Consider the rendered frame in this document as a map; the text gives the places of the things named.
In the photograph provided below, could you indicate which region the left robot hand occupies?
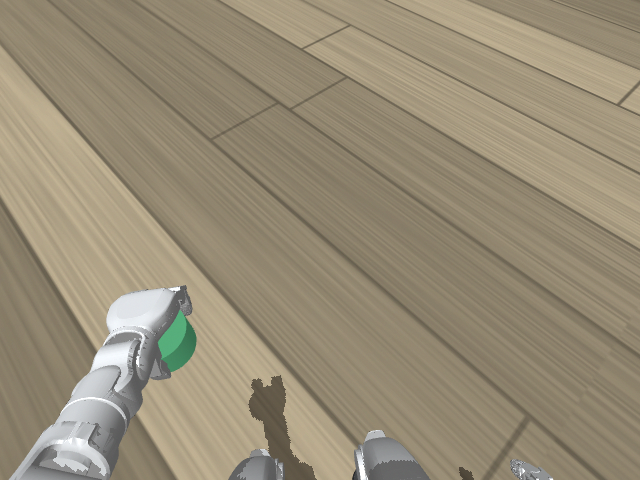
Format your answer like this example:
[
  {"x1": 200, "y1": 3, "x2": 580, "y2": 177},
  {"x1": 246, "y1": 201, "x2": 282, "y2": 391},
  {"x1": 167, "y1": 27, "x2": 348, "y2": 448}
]
[{"x1": 106, "y1": 285, "x2": 192, "y2": 380}]

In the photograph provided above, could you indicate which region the right robot hand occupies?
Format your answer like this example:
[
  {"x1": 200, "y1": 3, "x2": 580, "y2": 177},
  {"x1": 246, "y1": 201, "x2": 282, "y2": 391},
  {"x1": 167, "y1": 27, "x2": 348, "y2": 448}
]
[{"x1": 510, "y1": 459, "x2": 553, "y2": 480}]

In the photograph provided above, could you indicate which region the tin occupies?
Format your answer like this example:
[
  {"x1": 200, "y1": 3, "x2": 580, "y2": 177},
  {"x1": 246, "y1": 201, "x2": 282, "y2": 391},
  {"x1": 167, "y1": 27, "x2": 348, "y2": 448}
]
[{"x1": 158, "y1": 310, "x2": 197, "y2": 372}]

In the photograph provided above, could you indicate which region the left robot arm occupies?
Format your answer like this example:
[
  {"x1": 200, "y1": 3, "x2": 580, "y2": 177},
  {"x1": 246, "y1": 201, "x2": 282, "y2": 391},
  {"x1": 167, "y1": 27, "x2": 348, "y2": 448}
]
[{"x1": 9, "y1": 326, "x2": 158, "y2": 480}]

